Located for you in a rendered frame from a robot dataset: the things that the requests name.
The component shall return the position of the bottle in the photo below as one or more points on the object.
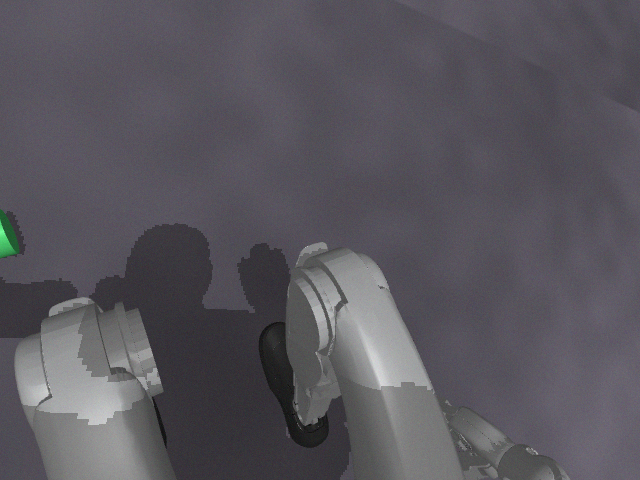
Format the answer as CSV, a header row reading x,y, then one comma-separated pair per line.
x,y
8,241

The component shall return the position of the right robot arm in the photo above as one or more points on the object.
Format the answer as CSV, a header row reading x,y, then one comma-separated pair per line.
x,y
521,462

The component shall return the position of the right robot foot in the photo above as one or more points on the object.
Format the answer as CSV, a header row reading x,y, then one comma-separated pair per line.
x,y
279,375

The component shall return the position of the right robot hand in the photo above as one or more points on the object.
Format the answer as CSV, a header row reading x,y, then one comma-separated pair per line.
x,y
486,443

